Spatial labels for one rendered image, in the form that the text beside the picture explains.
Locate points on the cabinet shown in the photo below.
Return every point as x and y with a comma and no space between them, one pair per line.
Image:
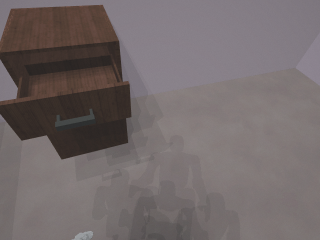
43,34

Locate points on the handle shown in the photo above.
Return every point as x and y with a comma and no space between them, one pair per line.
61,125

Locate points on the drawer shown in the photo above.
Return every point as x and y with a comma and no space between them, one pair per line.
69,88

